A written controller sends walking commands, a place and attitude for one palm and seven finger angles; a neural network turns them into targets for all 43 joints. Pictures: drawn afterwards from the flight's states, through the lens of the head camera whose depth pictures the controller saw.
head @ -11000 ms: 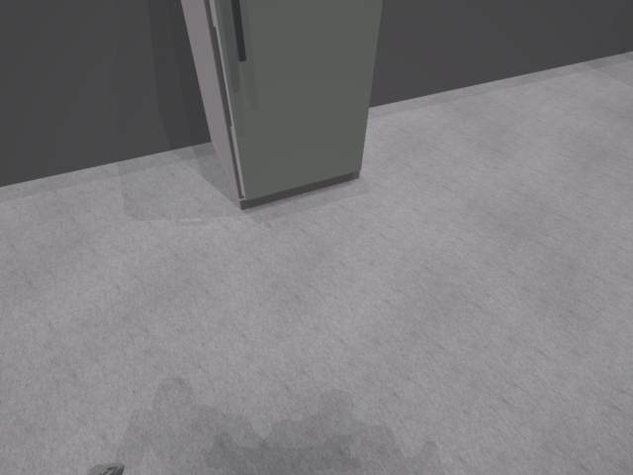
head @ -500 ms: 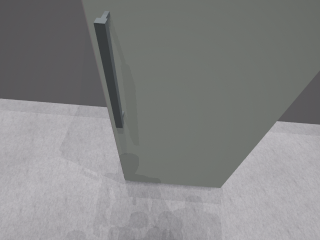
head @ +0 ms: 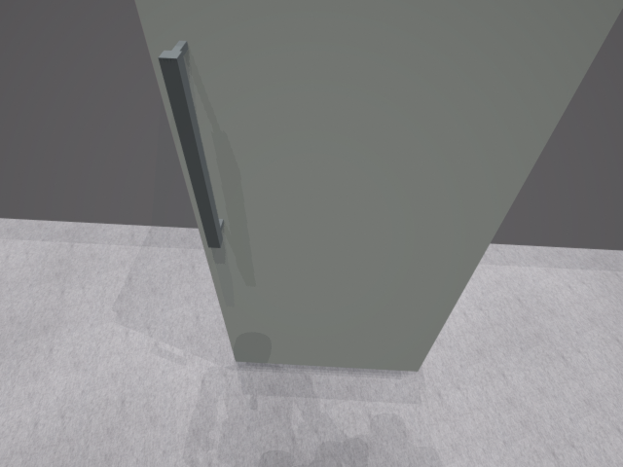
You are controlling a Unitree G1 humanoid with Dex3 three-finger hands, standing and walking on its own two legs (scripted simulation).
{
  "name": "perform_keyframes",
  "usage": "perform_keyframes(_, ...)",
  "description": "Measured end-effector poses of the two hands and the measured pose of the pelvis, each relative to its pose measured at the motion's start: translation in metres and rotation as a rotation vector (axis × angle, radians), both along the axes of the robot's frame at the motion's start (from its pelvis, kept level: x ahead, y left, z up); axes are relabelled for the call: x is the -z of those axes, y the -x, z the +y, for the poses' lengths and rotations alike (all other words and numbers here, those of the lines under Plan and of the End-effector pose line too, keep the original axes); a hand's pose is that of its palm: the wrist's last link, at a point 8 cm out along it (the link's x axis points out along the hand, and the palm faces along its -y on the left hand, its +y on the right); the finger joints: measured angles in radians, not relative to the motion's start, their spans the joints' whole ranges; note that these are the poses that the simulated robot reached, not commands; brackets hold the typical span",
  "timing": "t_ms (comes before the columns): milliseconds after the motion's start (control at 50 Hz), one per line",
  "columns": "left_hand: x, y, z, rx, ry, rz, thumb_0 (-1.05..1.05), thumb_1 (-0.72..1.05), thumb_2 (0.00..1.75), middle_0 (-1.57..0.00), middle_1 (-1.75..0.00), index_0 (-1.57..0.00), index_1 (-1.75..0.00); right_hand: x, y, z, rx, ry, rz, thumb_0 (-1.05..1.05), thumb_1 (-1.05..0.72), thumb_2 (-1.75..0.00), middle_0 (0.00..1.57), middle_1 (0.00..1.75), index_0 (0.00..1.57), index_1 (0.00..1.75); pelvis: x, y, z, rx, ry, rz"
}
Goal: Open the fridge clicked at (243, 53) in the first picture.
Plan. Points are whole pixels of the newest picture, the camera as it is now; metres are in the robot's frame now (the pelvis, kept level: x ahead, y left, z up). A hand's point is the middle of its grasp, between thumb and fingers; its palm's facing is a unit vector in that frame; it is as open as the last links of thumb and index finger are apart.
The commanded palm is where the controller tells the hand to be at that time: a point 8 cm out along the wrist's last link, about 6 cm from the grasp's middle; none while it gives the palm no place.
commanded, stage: come to a stop and stand still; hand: left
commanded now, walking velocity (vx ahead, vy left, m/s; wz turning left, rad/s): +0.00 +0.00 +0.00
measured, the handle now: (201, 161) +0.52 +0.21 +0.12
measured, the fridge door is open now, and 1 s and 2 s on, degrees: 0 0 0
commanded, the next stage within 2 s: look again from close up in 1.14 s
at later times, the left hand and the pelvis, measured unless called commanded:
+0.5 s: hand out of the picture +0.02 +0.23 -0.17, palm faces +0.00 -0.95 -0.30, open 7.4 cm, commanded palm none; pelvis -0.01 +0.01 -0.01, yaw +0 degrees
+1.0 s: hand out of the picture +0.03 +0.18 -0.18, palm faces +0.00 -0.98 -0.22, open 7.4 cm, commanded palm none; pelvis +0.01 -0.01 +0.00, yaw +0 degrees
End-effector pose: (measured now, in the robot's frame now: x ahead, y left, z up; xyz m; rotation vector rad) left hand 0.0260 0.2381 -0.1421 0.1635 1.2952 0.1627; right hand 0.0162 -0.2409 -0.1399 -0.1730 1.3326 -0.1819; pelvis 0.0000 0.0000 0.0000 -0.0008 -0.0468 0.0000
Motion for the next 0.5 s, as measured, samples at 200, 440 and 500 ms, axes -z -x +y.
perform_keyframes(200,-0.003,0.027,0.016,-0.017,-0.037,0.051,0.0,0.9,0.9,-0.2,-0.3,-0.2,-0.3,-0.007,0.007,-0.026,-0.03,0.049,0.017,0.0,-0.91,-0.9,0.2,0.3,0.2,0.3,-0.001,0.008,-0.005,-0.004,0.002,0.005)
perform_keyframes(440,-0.008,0.017,0.038,0.023,-0.094,0.031,0.0,0.9,0.9,-0.2,-0.3,-0.2,-0.3,-0.001,-0.009,-0.016,-0.053,0.039,-0.064,0.0,-0.91,-0.9,0.2,0.3,0.2,0.3,0.005,0.009,0.008,-0.007,0.003,0.02)
perform_keyframes(500,-0.011,0.009,0.035,0.024,-0.091,0.011,0.0,0.9,0.9,-0.2,-0.3,-0.2,-0.3,0.008,-0.011,0.004,-0.066,-0.015,-0.079,0.0,-0.91,-0.9,0.2,0.3,0.19,0.3,0.006,0.007,0.011,-0.008,-0.005,0.018)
